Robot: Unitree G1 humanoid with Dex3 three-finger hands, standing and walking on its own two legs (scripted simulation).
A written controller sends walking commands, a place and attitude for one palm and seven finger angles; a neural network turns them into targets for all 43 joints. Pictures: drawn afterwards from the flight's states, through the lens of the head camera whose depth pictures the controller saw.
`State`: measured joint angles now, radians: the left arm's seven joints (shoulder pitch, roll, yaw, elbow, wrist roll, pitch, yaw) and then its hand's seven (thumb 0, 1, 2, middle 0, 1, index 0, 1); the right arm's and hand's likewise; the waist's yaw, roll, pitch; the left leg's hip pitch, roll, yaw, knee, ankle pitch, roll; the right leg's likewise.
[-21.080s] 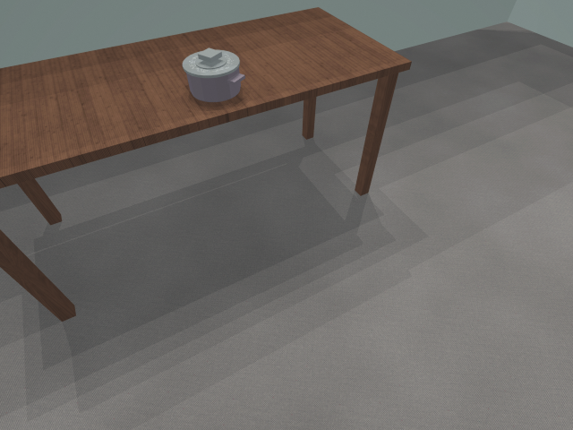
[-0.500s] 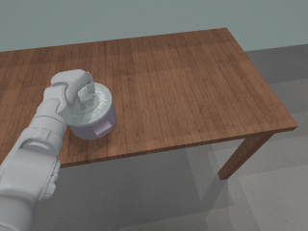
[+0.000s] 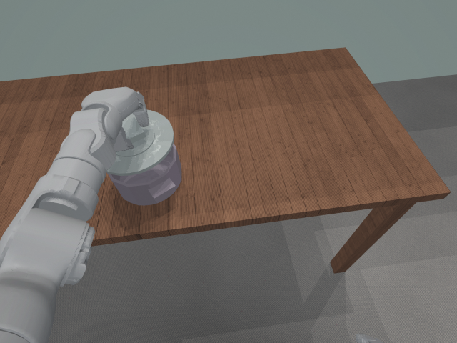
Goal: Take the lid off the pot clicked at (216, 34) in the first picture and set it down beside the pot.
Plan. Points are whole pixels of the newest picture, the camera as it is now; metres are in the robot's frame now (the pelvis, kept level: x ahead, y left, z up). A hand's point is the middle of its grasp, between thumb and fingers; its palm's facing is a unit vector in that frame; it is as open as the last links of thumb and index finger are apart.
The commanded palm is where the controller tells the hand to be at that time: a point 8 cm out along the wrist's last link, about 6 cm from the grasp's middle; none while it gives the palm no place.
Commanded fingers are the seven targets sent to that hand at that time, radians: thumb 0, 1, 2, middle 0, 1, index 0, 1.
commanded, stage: lift the lid straight up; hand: left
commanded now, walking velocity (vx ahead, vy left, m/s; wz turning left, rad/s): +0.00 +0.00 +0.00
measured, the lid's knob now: (128, 132) +0.50 +0.20 +0.08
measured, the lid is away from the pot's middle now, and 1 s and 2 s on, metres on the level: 0.00 0.01 0.10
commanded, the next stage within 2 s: move the lid sideways beside the pot in 1.16 s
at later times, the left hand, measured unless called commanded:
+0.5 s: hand (116, 109) +0.48 +0.19 +0.15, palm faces -0.28 -0.09 -0.96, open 8.2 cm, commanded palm +0.47 +0.20 +0.22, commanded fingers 0.00 0.57 1.01 -0.73 -1.08 -0.77 -1.10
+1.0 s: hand (104, 91) +0.48 +0.20 +0.19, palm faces -0.26 -0.07 -0.96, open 8.2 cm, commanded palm +0.48 +0.20 +0.25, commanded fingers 0.00 0.57 1.01 -0.73 -1.08 -0.77 -1.10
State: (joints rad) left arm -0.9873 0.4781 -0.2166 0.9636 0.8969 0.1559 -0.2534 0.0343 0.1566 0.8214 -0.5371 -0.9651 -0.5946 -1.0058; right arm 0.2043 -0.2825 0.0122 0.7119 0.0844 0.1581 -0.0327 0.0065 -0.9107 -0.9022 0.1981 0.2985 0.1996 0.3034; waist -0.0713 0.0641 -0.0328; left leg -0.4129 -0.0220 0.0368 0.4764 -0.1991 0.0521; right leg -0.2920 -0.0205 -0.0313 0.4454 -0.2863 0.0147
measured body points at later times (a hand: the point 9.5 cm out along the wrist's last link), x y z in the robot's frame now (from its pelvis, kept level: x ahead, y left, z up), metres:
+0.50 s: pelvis +0.00 +0.00 +0.00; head +0.04 -0.03 +0.45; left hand +0.49 +0.19 +0.21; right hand +0.09 -0.27 -0.13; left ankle +0.02 +0.09 -0.74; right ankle -0.05 -0.13 -0.74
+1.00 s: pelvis +0.00 +0.00 +0.00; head +0.04 -0.02 +0.45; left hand +0.49 +0.20 +0.24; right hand +0.11 -0.26 -0.13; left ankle +0.02 +0.09 -0.74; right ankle -0.05 -0.13 -0.74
